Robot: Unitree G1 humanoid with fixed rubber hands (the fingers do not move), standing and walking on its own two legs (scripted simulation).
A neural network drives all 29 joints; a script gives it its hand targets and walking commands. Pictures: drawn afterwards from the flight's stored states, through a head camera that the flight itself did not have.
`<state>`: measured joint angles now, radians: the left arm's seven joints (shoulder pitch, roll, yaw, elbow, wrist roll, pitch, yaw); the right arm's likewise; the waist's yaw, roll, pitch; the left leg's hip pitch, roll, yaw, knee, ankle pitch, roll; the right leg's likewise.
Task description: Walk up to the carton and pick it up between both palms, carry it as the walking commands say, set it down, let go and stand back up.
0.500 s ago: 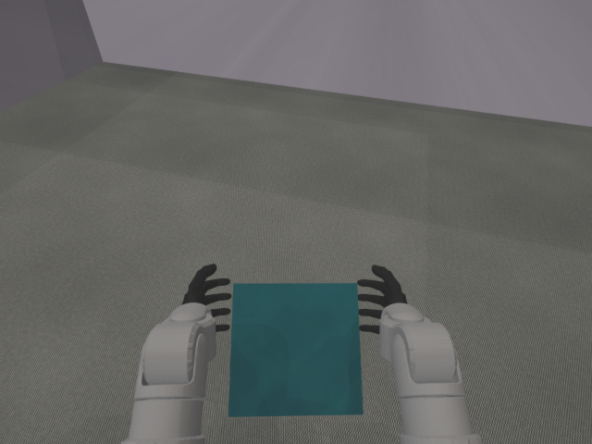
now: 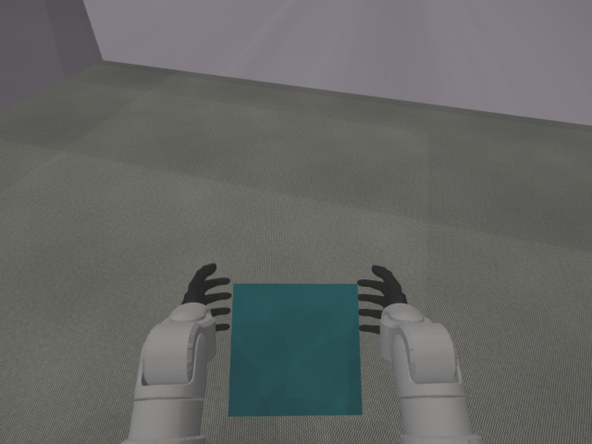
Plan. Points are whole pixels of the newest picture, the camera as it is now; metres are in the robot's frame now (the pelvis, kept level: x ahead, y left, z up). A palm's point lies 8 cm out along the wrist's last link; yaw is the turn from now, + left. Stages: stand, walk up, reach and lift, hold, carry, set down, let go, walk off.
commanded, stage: carry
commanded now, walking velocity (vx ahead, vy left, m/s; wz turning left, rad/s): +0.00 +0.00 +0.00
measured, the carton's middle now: (293, 340) +0.32 +0.00 -0.05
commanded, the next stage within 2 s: none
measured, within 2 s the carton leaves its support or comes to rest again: neither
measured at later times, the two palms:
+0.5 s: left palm (194, 317) +0.29 +0.13 +0.07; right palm (392, 318) +0.28 -0.13 +0.07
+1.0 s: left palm (192, 317) +0.29 +0.14 +0.07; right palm (390, 317) +0.28 -0.12 +0.07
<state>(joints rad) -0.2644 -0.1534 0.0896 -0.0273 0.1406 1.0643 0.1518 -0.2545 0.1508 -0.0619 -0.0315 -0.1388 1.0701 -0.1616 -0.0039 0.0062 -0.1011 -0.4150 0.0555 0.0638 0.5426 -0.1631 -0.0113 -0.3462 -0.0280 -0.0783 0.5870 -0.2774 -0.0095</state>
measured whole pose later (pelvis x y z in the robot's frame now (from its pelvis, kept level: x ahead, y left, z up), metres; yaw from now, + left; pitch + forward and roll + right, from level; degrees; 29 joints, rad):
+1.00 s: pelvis +0.00 +0.00 +0.00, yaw +0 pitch +2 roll +0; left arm -0.26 -0.15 0.09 -0.04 0.13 1.06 0.16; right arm -0.25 0.15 -0.06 -0.05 -0.13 1.07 -0.17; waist 0.00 0.01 -0.10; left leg -0.42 0.05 0.07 0.55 -0.17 0.00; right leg -0.35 -0.04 -0.08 0.59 -0.28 0.00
